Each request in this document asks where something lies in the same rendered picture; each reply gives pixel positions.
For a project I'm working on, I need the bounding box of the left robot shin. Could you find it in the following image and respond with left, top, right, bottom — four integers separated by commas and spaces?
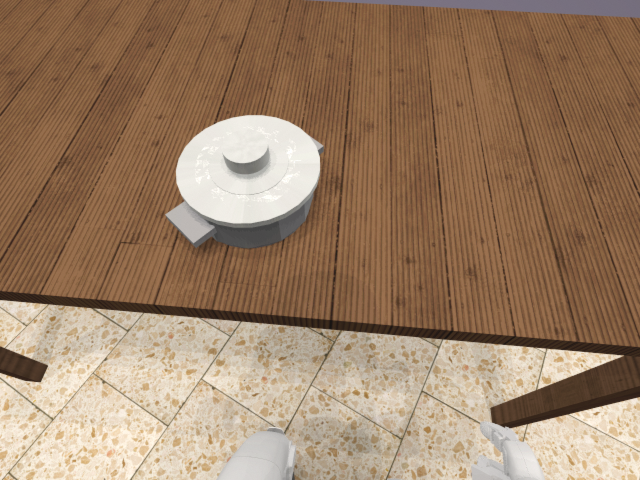
267, 427, 285, 436

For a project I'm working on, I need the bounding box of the knob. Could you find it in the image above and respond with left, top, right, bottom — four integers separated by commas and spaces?
221, 130, 270, 174

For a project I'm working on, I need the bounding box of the pot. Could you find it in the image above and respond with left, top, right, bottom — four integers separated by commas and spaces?
165, 134, 324, 249

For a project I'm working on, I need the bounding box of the right robot hand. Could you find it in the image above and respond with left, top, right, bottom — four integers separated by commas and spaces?
471, 421, 545, 480

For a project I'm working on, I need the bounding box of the lid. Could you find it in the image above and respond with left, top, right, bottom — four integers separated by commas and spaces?
176, 115, 320, 228

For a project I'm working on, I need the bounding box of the table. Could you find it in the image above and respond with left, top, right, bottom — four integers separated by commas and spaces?
0, 0, 640, 428

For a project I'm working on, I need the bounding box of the left robot thigh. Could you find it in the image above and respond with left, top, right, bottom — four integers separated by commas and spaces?
216, 431, 296, 480

